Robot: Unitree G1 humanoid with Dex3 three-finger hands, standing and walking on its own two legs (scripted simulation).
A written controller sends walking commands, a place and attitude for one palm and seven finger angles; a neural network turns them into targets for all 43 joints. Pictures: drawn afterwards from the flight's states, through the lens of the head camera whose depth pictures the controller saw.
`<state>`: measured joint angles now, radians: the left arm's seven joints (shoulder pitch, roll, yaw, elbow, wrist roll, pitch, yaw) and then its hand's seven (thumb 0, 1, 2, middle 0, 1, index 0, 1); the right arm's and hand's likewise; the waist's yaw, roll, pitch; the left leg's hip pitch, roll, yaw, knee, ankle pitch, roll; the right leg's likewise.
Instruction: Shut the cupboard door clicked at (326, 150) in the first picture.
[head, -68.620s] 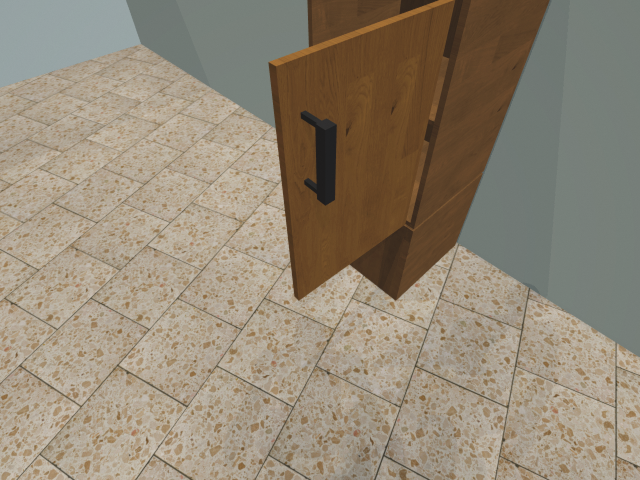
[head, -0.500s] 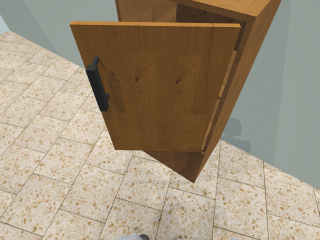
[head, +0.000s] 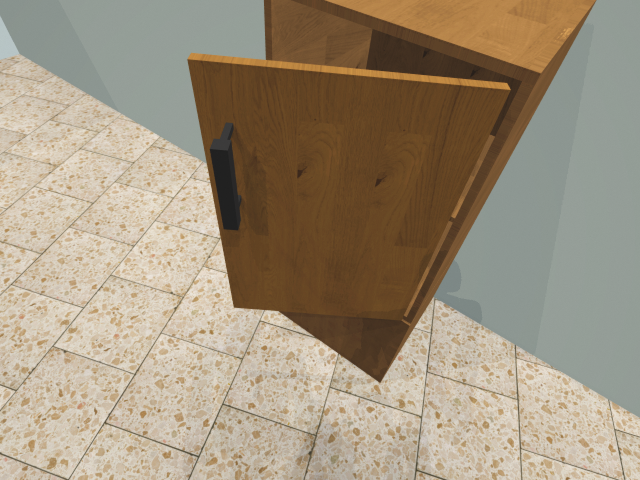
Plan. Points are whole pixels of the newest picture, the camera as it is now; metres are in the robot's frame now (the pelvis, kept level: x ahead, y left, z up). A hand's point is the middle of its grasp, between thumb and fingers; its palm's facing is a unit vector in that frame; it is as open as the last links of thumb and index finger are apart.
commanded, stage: come to a stop and stand still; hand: left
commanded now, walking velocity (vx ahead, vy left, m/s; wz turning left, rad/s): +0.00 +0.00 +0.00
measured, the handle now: (230, 178) +0.50 +0.18 +0.09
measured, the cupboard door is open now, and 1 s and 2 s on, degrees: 33 33 33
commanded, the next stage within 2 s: look again from close up in 0.32 s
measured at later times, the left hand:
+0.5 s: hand out of the picture -0.03 +0.17 -0.18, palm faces +0.02 -0.99 -0.17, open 7.4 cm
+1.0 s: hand out of the picture -0.03 +0.14 -0.17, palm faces -0.01 -0.98 -0.20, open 7.4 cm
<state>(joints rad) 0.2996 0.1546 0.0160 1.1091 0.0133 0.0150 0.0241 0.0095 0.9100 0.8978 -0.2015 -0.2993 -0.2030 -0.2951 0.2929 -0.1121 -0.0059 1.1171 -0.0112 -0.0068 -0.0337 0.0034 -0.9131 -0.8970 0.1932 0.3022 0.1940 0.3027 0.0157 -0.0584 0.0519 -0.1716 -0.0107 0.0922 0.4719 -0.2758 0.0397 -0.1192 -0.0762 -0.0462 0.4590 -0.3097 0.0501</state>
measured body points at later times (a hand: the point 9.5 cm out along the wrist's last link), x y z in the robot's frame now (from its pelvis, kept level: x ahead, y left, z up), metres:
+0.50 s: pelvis -0.02 +0.01 +0.00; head +0.00 +0.02 +0.45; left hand -0.03 +0.22 -0.17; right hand -0.03 -0.21 -0.16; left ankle -0.01 +0.09 -0.74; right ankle -0.04 -0.15 -0.74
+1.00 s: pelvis -0.03 -0.03 +0.00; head -0.02 -0.04 +0.45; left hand -0.03 +0.19 -0.15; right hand -0.02 -0.25 -0.16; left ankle -0.01 +0.09 -0.74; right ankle -0.04 -0.15 -0.74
